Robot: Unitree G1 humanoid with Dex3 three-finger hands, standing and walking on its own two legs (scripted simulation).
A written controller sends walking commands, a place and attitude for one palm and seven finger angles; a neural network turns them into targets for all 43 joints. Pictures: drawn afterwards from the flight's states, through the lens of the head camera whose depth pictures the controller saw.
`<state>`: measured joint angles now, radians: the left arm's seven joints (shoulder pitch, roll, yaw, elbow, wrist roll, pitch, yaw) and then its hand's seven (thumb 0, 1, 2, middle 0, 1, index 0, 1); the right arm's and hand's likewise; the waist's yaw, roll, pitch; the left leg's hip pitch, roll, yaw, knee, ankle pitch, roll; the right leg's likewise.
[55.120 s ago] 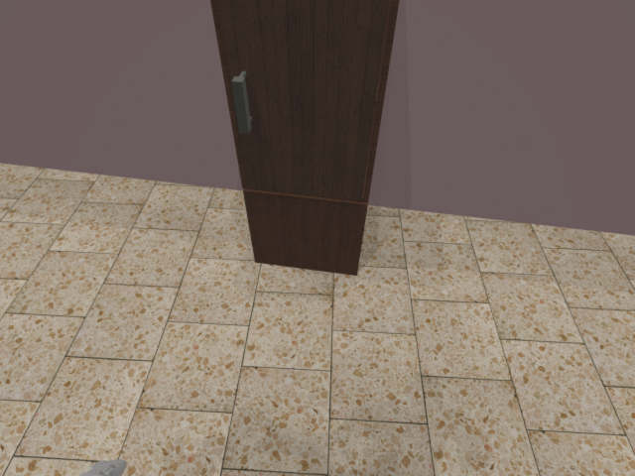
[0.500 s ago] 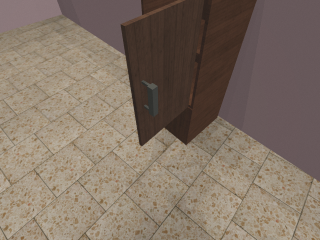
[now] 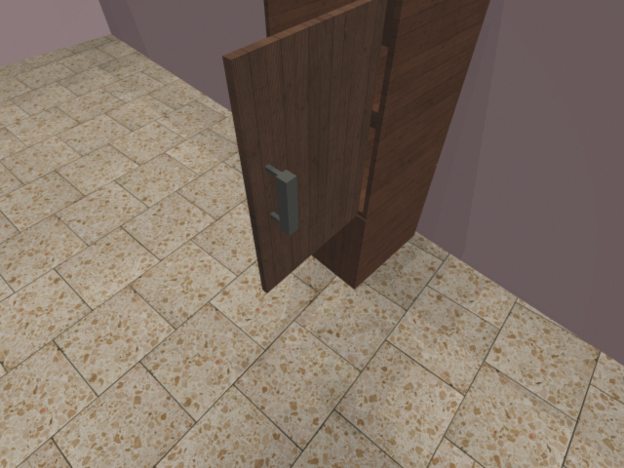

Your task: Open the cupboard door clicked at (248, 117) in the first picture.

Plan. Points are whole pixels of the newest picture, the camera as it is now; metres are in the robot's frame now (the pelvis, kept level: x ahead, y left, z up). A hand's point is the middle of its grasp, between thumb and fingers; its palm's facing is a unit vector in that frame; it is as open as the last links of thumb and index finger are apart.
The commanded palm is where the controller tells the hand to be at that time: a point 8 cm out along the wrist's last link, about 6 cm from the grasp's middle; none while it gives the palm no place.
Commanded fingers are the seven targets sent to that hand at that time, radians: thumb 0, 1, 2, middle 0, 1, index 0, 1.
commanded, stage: look to check the result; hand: left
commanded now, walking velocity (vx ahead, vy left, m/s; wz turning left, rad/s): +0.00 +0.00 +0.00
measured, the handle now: (280, 199) +0.58 +0.09 -0.03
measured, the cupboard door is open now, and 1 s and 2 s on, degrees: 93 93 93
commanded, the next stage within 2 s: stand and wait in 0.50 s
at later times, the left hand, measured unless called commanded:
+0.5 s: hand out of the picture +0.00 +0.16 -0.17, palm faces +0.05 -0.98 -0.19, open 7.4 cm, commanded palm none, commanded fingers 0.00 0.90 0.90 -0.20 -0.30 -0.20 -0.30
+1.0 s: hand out of the picture +0.02 +0.16 -0.17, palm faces +0.04 -0.98 -0.21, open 7.4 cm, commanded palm none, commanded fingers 0.00 0.90 0.90 -0.20 -0.30 -0.20 -0.30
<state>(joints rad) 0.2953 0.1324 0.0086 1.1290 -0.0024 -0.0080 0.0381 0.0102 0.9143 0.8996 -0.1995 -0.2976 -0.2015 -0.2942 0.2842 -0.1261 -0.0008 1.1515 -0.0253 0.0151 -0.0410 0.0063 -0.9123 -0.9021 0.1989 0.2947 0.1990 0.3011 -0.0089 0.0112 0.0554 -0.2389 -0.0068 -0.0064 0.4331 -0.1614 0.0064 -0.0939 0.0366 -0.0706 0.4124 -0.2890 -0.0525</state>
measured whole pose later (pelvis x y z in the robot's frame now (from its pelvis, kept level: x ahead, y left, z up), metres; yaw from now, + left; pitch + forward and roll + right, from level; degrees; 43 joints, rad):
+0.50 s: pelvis +0.01 +0.00 +0.00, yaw +0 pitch -2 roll +0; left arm 0.29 0.13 0.00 1.14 0.00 -0.01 0.04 0.01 0.91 0.90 -0.20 -0.30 -0.20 -0.29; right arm 0.24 -0.15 0.00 1.15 -0.02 0.01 -0.04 0.01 -0.92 -0.90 0.20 0.29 0.20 0.30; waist 0.00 0.01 0.06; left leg -0.21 -0.01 -0.01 0.41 -0.17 0.00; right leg -0.07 0.04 -0.07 0.38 -0.29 -0.06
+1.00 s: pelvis +0.02 -0.01 +0.00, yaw +0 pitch -2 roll +1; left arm 0.28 0.14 0.01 1.13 0.00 -0.01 0.04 0.01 0.91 0.90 -0.20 -0.30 -0.20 -0.29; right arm 0.24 -0.15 0.00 1.15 -0.02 0.01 -0.04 0.01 -0.91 -0.90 0.20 0.29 0.20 0.30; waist 0.00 0.01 0.06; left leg -0.19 0.00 0.00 0.40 -0.18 -0.01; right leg -0.04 0.05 -0.06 0.37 -0.30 -0.06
